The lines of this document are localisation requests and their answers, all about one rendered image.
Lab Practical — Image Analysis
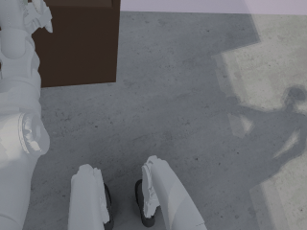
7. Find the left robot hand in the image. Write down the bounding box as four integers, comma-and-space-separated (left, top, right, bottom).
0, 0, 53, 36

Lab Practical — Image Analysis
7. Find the left robot upper arm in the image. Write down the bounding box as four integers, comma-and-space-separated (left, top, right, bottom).
0, 112, 50, 230

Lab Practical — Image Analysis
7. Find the cabinet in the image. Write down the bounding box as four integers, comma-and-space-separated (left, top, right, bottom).
0, 0, 121, 88

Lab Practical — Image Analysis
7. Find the robot left shin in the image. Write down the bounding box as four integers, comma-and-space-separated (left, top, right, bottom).
71, 164, 109, 221

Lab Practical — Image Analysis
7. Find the robot left thigh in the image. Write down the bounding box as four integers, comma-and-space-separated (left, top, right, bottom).
67, 168, 105, 230

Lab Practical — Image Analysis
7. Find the left robot forearm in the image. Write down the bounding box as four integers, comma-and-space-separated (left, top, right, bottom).
0, 28, 41, 119

